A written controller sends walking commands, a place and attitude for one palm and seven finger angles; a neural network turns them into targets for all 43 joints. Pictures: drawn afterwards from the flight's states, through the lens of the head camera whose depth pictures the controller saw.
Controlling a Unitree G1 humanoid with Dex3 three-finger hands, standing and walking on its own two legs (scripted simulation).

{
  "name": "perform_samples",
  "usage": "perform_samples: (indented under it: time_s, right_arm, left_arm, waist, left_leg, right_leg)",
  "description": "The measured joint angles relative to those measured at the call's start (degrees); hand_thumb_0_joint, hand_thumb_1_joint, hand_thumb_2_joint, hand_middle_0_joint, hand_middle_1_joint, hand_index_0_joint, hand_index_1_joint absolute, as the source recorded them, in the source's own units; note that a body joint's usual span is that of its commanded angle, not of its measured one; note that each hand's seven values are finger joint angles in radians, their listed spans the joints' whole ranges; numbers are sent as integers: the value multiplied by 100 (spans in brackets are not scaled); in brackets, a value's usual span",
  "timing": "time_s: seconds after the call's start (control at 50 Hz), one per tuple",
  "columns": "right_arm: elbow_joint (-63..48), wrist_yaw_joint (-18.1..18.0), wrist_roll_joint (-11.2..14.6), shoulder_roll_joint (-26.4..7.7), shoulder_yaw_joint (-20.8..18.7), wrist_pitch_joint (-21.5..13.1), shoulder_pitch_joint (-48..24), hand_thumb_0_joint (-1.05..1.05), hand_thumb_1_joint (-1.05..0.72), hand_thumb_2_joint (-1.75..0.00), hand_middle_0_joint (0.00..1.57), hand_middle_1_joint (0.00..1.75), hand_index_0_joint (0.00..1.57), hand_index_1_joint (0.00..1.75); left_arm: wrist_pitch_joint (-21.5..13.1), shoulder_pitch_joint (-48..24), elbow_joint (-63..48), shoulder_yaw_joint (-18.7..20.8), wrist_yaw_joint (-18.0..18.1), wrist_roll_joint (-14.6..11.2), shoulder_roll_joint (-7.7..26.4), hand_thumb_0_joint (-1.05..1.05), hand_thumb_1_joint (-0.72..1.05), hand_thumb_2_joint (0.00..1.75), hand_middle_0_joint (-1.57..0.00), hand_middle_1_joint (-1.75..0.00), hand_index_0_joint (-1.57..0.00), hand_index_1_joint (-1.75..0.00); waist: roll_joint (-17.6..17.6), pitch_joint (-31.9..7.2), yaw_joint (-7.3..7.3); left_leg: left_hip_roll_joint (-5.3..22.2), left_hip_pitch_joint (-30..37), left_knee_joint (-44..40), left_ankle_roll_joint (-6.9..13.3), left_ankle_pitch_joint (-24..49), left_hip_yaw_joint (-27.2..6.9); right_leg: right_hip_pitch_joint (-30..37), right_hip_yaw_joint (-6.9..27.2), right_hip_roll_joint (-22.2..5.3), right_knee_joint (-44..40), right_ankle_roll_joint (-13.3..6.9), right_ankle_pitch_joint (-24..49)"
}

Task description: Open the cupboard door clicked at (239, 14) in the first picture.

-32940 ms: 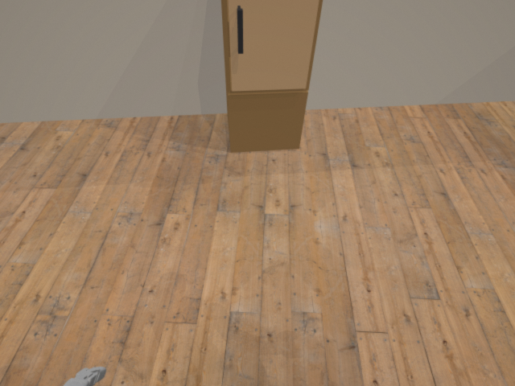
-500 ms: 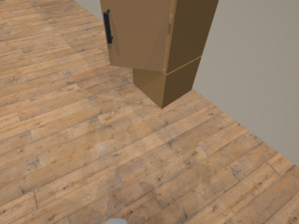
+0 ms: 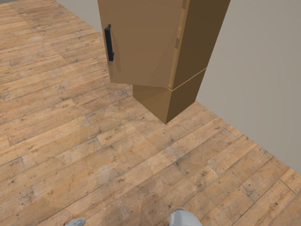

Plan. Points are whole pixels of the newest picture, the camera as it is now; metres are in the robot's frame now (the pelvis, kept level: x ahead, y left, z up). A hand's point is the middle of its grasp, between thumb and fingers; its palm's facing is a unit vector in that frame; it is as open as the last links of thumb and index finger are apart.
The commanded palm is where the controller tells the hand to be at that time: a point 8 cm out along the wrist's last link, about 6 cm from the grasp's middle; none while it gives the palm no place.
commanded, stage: take the last steps up to it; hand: left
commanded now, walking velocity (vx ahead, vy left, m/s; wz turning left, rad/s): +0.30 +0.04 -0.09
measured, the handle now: (110, 43) +0.94 +0.24 -0.05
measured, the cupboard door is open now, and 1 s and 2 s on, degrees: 43 43 43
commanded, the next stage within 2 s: come to a stop and stand still in 0.66 s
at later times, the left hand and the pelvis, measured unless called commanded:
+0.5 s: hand (92, 217) +0.17 +0.18 -0.17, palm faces +0.08 -0.98 -0.19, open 7.2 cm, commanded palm none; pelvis +0.20 +0.00 +0.01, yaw -1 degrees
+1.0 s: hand (89, 141) +0.44 +0.26 -0.18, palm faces +0.01 -0.98 -0.18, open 7.3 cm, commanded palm none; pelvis +0.35 +0.07 +0.00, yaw -3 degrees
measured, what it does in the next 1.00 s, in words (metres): walks ahead: right foot, then left foot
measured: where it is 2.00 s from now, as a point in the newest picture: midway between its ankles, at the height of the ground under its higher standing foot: (138, 210)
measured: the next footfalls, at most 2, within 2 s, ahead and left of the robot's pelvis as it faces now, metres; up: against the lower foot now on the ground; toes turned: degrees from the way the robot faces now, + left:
right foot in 0.16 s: +0.18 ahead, -0.09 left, +0.00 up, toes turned -7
left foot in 0.64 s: +0.41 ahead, +0.15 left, +0.00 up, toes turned +5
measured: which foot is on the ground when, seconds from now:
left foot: down 0.00-0.18, up 0.20-0.62, down 0.64-1.00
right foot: up 0.00-0.14, down 0.16-0.66, up 0.68-1.00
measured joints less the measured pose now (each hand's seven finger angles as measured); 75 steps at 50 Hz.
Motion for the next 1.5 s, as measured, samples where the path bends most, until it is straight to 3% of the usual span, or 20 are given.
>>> perform_samples:
  time_s: [0.08,0.14,0.16,0.22,0.28,0.36,0.42,0.6,0.64,0.7,0.74,0.8,0.94,1.04,1.1,1.18,1.22,1.3,1.36,1.5]
  right_arm:
    - [211,-21,-18,103,60,-4,339,0,-91,-90,20,30,20,30]
    - [388,-23,6,185,73,47,524,0,-91,-90,20,30,20,30]
    - [439,-16,35,230,69,72,588,0,-91,-90,20,30,20,30]
    - [471,48,118,268,-1,205,385,1,-91,-90,20,30,20,30]
    - [249,108,55,212,-85,293,-95,1,-91,-90,20,30,20,30]
    - [-164,164,-6,175,-150,268,-721,1,-91,-90,20,30,19,30]
    - [-290,139,-34,-13,-229,293,-1077,2,-94,-90,20,30,20,30]
    - [-509,286,22,-343,-248,224,-1926,1,-93,-90,19,30,19,30]
    - [-591,272,6,-328,-200,121,-2063,1,-92,-90,19,30,19,30]
    - [-728,192,-28,-207,-141,-45,-2184,1,-92,-90,20,30,19,30]
    - [-761,146,-18,-84,-76,-60,-2127,0,-91,-90,20,30,19,30]
    - [-696,80,1,77,5,-64,-1908,0,-91,-90,20,30,19,30]
    - [-522,-89,37,-4,-54,118,-1601,-3,-96,-90,20,30,20,30]
    - [-404,-113,-9,-38,-100,349,-1370,-2,-93,-90,20,30,20,30]
    - [-374,-115,-37,-90,-145,414,-1251,-1,-92,-90,20,30,20,30]
    - [-338,-75,-36,-190,-204,457,-1124,0,-91,-90,20,30,20,30]
    - [-327,-33,5,-220,-232,481,-1030,0,-91,-90,20,30,20,30]
    - [-300,25,77,-363,-289,667,-1031,0,-91,-90,20,30,20,30]
    - [-249,39,84,-402,-285,743,-1085,0,-91,-90,20,30,19,30]
    - [-333,147,85,-364,-279,754,-1320,0,-91,-90,20,30,19,30]
  left_arm:
    - [-10,-277,-101,-63,-13,-20,-85,1,91,90,-20,-30,-19,-30]
    - [-108,-336,-215,-104,-8,-29,-155,1,91,90,-20,-30,-19,-30]
    - [-174,-300,-254,-109,-10,-28,-163,1,91,90,-20,-30,-20,-30]
    - [-353,-112,-286,-92,44,-66,-225,1,91,90,-20,-30,-20,-30]
    - [-358,272,-122,-55,137,-101,-253,0,92,90,-20,-30,-20,-30]
    - [-395,720,153,94,219,-91,-67,-1,96,90,-20,-30,-20,-30]
    - [-423,1033,381,57,160,-68,-80,-1,96,90,-20,-30,-20,-30]
    - [-409,1771,830,-77,97,-6,-282,1,92,90,-20,-30,-20,-30]
    - [-370,1910,908,-86,100,-13,-312,1,92,90,-20,-30,-20,-30]
    - [-233,1808,975,-110,112,-67,-296,1,91,90,-20,-30,-20,-30]
    - [-168,1622,926,-91,139,-54,-251,1,91,90,-20,-30,-20,-30]
    - [-120,1239,724,-44,123,-17,-189,1,91,90,-20,-30,-20,-30]
    - [58,482,178,22,216,-18,-24,1,92,90,-20,-30,-19,-30]
    - [266,158,-104,100,204,8,160,1,92,90,-20,-30,-19,-30]
    - [328,40,-217,107,202,1,198,1,92,90,-20,-30,-19,-30]
    - [294,-19,-309,58,201,-28,169,1,92,90,-20,-30,-19,-30]
    - [209,39,-344,22,194,-30,172,1,92,90,-20,-30,-19,-30]
    - [80,169,-178,-96,237,-8,8,1,91,90,-20,-30,-20,-30]
    - [45,285,-62,-169,254,-29,-139,1,91,90,-20,-30,-20,-30]
    - [-1,552,49,-101,250,-14,-126,0,93,90,-21,-30,-20,-30]
  waist:
    - [90,92,-171]
    - [163,148,-190]
    - [125,146,-167]
    - [181,252,-75]
    - [197,258,-73]
    - [129,142,-43]
    - [142,55,77]
    - [31,69,525]
    - [-14,88,541]
    - [-108,213,504]
    - [-162,222,505]
    - [-156,199,471]
    - [-109,88,232]
    - [-37,51,98]
    - [69,72,13]
    - [236,119,-67]
    - [233,91,-66]
    - [374,100,-109]
    - [349,92,-82]
    - [153,47,196]
  left_leg:
    - [9,291,77,-49,-345,-3]
    - [96,324,658,-153,-751,39]
    - [104,174,1212,-222,-880,64]
    - [260,-1148,4328,-398,-890,-196]
    - [570,-2318,5492,-480,-406,-413]
    - [1036,-3290,4880,-657,189,-571]
    - [1185,-3552,4098,-765,515,-560]
    - [880,-3093,2252,-724,617,-158]
    - [724,-2682,1674,-611,840,-14]
    - [622,-2582,2015,-203,781,121]
    - [586,-2371,1952,-170,523,209]
    - [519,-2008,1513,-190,588,265]
    - [493,-1600,1046,-137,629,255]
    - [658,-1645,1236,-217,458,212]
    - [759,-1745,1321,-289,423,190]
    - [873,-1896,1415,-425,424,173]
    - [881,-2008,1588,-526,362,198]
    - [770,-2367,2776,-735,-862,-237]
    - [618,-2480,3597,-860,-1075,-400]
    - [537,-2257,3343,-965,-823,-484]
  right_leg:
    - [324,-155,190,-851,-201,-99]
    - [870,-276,425,-1490,-397,-243]
    - [1166,-278,451,-1769,-507,-145]
    - [1458,-298,545,-1708,-630,-668]
    - [1876,-273,630,-2200,-541,-532]
    - [2353,-203,673,-2944,-534,-376]
    - [2679,-138,627,-3298,-461,-384]
    - [3481,-40,296,-3493,-25,-970]
    - [3471,-16,183,-3034,86,-1321]
    - [2595,194,60,-631,-8,-1846]
    - [1912,278,45,669,-46,-1807]
    - [1168,229,-52,1171,12,-1351]
    - [838,299,14,-293,181,-866]
    - [973,316,238,-286,149,-1201]
    - [1155,334,315,-386,122,-1384]
    - [1691,294,319,-1392,64,-1186]
    - [2110,294,267,-2310,46,-432]
    - [2227,275,323,-2423,-74,-861]
    - [2356,264,265,-2554,-113,-742]
    - [2427,252,148,-2781,-99,-529]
